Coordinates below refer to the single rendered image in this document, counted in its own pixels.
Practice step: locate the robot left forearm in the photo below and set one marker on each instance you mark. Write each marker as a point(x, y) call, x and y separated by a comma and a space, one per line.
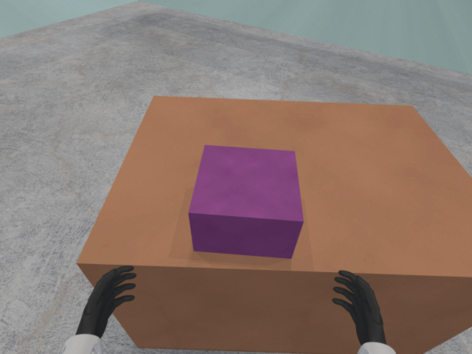
point(83, 344)

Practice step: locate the carton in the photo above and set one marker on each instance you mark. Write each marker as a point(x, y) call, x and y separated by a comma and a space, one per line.
point(246, 201)

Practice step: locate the robot right hand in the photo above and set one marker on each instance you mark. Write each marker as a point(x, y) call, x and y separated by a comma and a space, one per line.
point(364, 310)

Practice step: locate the robot left hand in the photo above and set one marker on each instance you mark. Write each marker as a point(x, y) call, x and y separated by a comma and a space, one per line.
point(102, 302)

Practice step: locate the pedestal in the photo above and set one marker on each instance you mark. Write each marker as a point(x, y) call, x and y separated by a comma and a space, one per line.
point(382, 197)

